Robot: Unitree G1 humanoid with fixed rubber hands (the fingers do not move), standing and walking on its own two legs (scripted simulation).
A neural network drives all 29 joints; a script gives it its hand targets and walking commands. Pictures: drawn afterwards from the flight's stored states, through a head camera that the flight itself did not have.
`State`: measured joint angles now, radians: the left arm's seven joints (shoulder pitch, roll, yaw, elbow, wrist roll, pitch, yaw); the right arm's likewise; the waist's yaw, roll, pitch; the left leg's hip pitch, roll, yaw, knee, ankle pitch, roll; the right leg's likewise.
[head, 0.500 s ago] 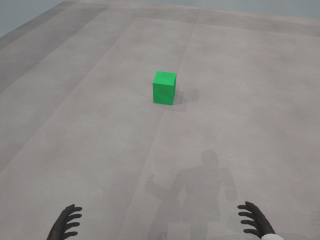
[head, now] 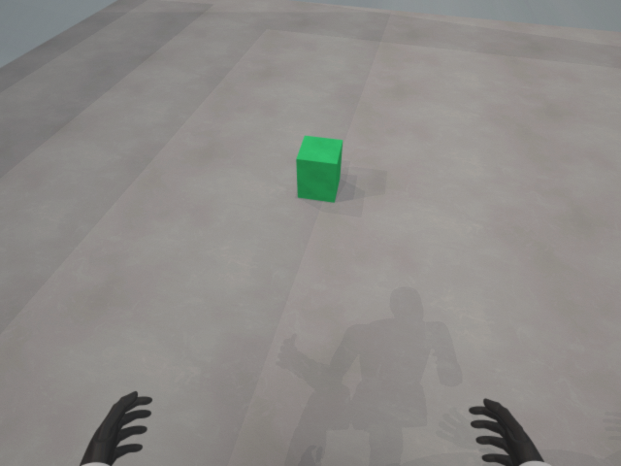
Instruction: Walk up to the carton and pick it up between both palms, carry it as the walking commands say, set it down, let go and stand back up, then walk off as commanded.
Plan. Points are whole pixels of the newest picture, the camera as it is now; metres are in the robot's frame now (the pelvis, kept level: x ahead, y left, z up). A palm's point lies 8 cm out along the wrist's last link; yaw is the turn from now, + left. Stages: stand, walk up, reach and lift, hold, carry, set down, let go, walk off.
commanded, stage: stand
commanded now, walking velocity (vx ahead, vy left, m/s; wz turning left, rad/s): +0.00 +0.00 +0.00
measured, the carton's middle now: (319, 169) +1.38 -0.07 -0.64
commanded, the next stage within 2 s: walk up in 0.44 s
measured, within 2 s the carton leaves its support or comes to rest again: neither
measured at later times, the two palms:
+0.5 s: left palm (98, 459) +0.15 +0.28 -0.06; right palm out of the picture +0.13 -0.26 -0.09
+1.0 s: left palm (126, 414) +0.20 +0.24 -0.03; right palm (598, 460) +0.14 -0.37 -0.11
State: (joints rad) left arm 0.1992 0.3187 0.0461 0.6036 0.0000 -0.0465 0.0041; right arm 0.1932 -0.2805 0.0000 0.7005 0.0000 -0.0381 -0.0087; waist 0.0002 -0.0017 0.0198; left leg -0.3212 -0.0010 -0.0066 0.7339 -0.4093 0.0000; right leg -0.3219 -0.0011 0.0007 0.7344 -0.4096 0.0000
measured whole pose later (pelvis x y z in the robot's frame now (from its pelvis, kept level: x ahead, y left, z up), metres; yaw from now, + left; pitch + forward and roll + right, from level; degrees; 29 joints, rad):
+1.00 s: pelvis +0.06 -0.06 -0.01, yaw -3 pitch -2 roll +4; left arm 0.32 0.42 0.08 0.60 0.00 -0.12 -0.04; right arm 0.27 -0.42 0.00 0.75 0.00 -0.08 0.03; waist -0.02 0.02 0.02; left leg -0.38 0.03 -0.01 1.11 -0.42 0.02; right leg -0.42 0.00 -0.03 0.81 -0.36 -0.07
